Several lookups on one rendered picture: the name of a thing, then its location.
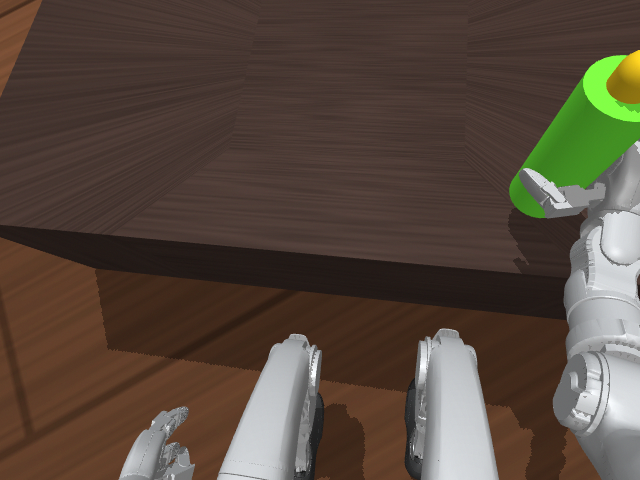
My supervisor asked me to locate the right robot arm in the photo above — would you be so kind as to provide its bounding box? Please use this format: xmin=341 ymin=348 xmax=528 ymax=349
xmin=553 ymin=209 xmax=640 ymax=480

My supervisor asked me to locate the right robot hand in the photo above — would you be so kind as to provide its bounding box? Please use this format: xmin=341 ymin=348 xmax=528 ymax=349
xmin=519 ymin=138 xmax=640 ymax=219

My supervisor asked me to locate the left robot hand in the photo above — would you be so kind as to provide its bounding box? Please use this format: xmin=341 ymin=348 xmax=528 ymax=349
xmin=119 ymin=407 xmax=195 ymax=480

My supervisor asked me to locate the left robot foot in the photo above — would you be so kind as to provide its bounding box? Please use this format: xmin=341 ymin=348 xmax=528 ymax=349
xmin=294 ymin=392 xmax=324 ymax=480

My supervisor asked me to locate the bottle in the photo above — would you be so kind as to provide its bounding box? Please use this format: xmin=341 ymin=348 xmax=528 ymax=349
xmin=509 ymin=50 xmax=640 ymax=218

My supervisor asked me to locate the right robot foot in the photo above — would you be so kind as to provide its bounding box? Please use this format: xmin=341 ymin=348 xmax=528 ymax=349
xmin=404 ymin=378 xmax=423 ymax=480

